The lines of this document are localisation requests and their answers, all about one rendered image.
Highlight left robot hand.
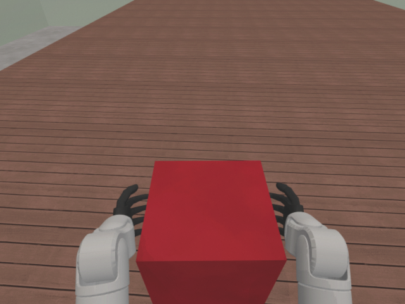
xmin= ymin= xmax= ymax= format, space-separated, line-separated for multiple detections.
xmin=113 ymin=184 xmax=149 ymax=237

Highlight right robot forearm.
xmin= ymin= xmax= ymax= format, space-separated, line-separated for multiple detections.
xmin=284 ymin=212 xmax=352 ymax=304

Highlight carton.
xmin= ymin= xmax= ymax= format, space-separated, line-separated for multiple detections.
xmin=136 ymin=160 xmax=287 ymax=304

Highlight right robot hand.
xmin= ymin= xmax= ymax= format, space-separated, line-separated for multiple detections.
xmin=269 ymin=182 xmax=304 ymax=236

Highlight left robot forearm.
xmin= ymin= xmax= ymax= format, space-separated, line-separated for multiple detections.
xmin=75 ymin=215 xmax=136 ymax=304

